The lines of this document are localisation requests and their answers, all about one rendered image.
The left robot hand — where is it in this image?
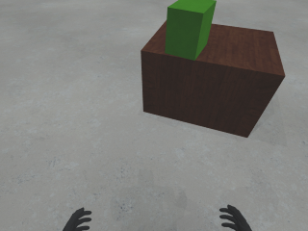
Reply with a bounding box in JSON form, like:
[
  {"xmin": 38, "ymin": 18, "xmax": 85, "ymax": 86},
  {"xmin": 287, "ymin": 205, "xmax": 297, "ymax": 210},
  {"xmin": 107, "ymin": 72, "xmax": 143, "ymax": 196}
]
[{"xmin": 63, "ymin": 207, "xmax": 92, "ymax": 231}]

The pedestal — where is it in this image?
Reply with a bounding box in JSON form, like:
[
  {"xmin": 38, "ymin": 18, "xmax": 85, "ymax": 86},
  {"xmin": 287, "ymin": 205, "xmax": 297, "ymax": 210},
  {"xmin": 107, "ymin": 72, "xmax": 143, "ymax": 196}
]
[{"xmin": 141, "ymin": 21, "xmax": 286, "ymax": 138}]

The right robot hand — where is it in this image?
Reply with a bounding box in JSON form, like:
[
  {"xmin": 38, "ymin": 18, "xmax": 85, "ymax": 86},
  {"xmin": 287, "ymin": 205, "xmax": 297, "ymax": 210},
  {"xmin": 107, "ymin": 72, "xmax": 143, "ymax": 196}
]
[{"xmin": 219, "ymin": 204, "xmax": 252, "ymax": 231}]

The carton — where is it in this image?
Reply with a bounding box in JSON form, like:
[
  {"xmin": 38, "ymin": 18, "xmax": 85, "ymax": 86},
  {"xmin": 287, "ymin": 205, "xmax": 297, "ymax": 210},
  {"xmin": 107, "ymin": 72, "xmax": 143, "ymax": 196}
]
[{"xmin": 165, "ymin": 0, "xmax": 217, "ymax": 61}]

